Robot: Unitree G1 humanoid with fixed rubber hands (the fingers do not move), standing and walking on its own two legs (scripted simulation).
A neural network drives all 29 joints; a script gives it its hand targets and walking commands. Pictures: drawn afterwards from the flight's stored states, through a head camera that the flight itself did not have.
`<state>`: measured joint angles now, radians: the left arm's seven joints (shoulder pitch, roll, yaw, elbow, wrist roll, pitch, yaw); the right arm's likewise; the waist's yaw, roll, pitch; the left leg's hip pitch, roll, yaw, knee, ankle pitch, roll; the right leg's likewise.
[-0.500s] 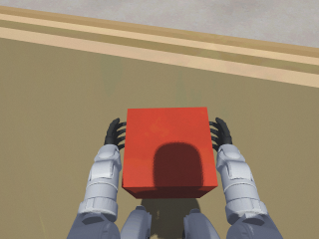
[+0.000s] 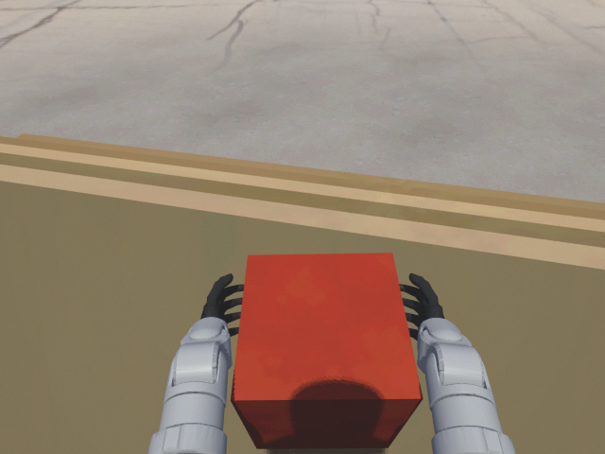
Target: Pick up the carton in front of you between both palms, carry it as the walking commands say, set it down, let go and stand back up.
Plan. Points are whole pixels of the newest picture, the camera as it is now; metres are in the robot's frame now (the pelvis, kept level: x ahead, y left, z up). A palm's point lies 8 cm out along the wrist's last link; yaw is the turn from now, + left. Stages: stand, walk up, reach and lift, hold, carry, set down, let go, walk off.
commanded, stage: reach and lift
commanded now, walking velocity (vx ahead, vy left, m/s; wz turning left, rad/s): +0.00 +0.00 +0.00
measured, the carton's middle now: (321, 356) +0.28 +0.00 -0.05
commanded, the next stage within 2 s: hold in 0.96 s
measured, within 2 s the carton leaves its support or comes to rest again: neither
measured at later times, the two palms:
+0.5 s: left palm (213, 320) +0.29 +0.15 +0.03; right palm (431, 322) +0.29 -0.15 +0.04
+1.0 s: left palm (211, 317) +0.29 +0.15 +0.05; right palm (433, 317) +0.29 -0.15 +0.05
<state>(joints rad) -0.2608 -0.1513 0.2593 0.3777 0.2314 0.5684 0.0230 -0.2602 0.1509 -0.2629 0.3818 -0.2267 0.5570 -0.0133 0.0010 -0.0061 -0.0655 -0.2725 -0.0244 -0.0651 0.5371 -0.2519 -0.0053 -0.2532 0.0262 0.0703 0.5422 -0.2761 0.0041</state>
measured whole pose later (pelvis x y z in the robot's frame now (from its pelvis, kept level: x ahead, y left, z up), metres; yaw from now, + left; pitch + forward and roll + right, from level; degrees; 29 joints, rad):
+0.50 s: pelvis -0.01 +0.00 +0.01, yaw +0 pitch -5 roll +0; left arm -0.32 -0.17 0.30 0.35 0.30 0.63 -0.01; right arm -0.32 0.17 -0.30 0.36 -0.29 0.61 0.02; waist 0.00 -0.01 0.03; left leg -0.16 -0.02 -0.06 0.45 -0.20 0.00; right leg -0.14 0.02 0.07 0.46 -0.23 0.01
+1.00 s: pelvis +0.01 +0.00 +0.01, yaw +0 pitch -6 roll +0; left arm -0.24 -0.15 0.21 0.25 0.26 0.70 0.00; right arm -0.24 0.15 -0.21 0.25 -0.26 0.69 0.01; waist 0.00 -0.01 0.03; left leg -0.08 -0.02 -0.07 0.38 -0.19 0.00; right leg -0.06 0.02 0.07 0.38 -0.22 0.00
